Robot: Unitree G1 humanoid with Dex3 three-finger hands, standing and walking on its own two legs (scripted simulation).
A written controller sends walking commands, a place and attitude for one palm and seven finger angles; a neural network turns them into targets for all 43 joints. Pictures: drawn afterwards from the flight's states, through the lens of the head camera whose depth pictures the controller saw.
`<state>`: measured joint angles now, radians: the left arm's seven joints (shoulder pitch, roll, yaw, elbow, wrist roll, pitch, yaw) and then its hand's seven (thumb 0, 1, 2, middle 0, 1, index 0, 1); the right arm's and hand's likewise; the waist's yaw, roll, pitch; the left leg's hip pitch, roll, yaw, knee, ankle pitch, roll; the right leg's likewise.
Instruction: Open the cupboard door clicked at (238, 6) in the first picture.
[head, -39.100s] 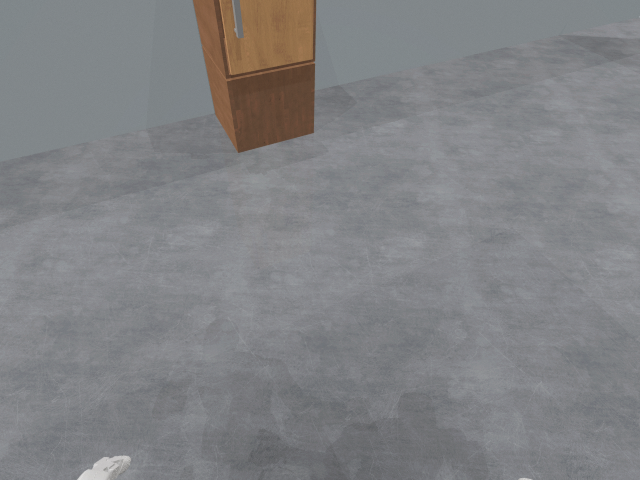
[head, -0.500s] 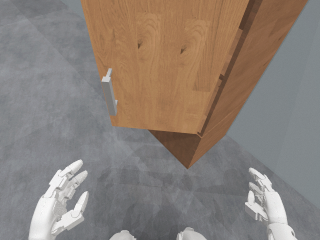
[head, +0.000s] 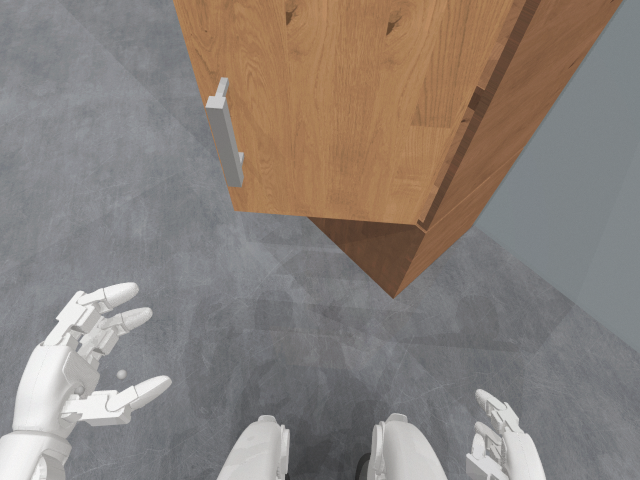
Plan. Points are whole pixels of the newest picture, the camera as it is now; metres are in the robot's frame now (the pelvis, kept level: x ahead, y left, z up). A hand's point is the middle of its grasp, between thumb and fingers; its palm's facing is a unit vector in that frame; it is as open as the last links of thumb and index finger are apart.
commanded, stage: raise the hand with hooked fingers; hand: left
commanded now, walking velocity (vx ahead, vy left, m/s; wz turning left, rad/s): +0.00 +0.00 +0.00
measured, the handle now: (229, 136) +0.59 +0.18 +0.01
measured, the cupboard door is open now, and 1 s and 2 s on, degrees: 44 44 44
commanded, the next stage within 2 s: move the hooked fingers beside the handle in 1.24 s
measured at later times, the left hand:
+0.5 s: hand (91, 352) +0.25 +0.27 +0.02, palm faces +0.00 -1.00 -0.06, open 13.8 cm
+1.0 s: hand (94, 316) +0.28 +0.28 +0.03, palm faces -0.03 -1.00 -0.05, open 14.0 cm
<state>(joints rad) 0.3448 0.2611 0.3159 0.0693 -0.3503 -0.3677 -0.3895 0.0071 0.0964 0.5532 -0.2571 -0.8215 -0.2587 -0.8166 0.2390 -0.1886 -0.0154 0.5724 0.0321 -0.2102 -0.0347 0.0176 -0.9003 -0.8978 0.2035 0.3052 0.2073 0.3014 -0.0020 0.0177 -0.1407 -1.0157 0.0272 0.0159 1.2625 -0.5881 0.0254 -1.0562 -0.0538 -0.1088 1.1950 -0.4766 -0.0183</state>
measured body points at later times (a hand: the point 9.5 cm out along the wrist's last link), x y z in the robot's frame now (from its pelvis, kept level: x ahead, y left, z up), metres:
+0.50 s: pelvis +0.00 +0.01 +0.00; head +0.10 +0.04 +0.44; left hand +0.24 +0.33 +0.03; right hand +0.19 -0.22 -0.07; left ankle +0.01 +0.10 -0.63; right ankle +0.05 -0.12 -0.63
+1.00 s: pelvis +0.00 +0.01 +0.00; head +0.12 +0.03 +0.43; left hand +0.28 +0.33 +0.03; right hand +0.17 -0.25 -0.09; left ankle +0.01 +0.10 -0.63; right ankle +0.05 -0.12 -0.63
